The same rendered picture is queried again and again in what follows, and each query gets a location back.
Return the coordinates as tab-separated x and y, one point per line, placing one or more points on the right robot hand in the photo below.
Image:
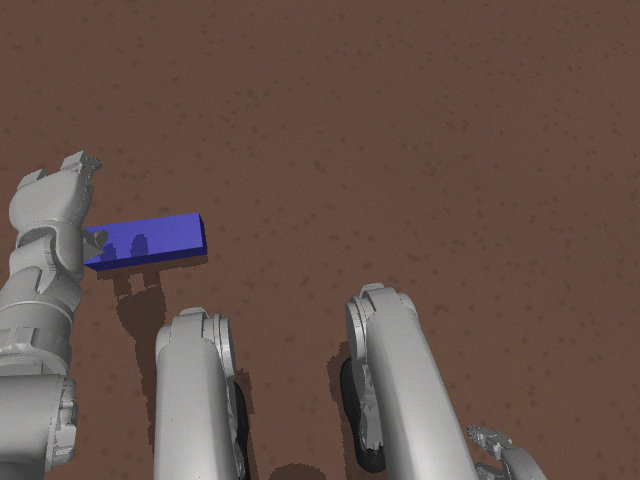
517	464

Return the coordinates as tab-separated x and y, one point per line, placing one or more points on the right robot foot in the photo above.
370	460

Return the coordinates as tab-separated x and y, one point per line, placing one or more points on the left robot foot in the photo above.
242	433

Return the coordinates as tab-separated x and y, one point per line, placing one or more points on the carton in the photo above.
150	240

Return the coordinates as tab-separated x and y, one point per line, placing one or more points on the left robot arm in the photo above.
38	415

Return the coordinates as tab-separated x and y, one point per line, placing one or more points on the left robot hand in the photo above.
64	196

